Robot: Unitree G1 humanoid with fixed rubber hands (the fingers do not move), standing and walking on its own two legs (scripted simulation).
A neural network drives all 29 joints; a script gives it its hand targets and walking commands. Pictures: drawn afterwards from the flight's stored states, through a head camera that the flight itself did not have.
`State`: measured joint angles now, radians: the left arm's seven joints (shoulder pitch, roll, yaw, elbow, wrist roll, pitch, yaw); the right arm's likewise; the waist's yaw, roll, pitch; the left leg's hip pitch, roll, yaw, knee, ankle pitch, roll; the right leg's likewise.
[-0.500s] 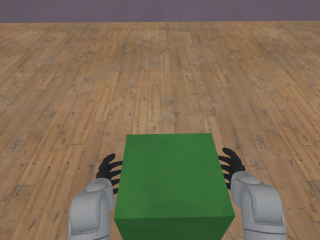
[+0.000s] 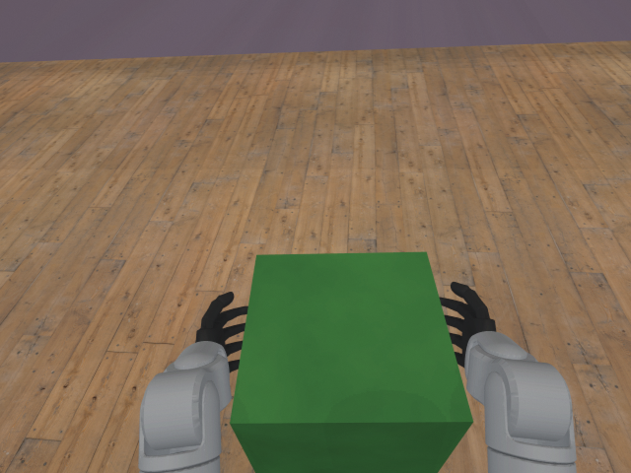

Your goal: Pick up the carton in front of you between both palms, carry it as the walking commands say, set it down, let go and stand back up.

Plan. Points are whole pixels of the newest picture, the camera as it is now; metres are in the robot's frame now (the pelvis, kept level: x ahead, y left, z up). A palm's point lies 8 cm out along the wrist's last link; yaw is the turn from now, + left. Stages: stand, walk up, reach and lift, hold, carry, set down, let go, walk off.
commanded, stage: carry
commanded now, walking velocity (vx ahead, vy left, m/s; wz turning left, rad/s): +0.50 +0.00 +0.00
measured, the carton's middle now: (342, 377) +0.27 +0.00 +0.00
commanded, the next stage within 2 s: none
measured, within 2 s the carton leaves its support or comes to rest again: neither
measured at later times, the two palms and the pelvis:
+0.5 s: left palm (240, 186) +0.61 +0.17 +0.05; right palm (408, 180) +0.58 -0.13 +0.06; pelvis +0.34 +0.04 +0.00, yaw -5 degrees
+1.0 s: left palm (278, 89) +0.93 +0.12 +0.08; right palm (405, 81) +0.94 -0.18 +0.07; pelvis +0.67 -0.03 +0.00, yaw +0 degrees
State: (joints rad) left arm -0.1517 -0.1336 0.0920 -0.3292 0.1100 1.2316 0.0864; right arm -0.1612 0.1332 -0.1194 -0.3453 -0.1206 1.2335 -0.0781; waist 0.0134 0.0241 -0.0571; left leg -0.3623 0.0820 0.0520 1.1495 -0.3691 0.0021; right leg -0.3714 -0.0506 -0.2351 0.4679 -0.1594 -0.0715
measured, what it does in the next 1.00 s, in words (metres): walks ahead: left foot, then right foot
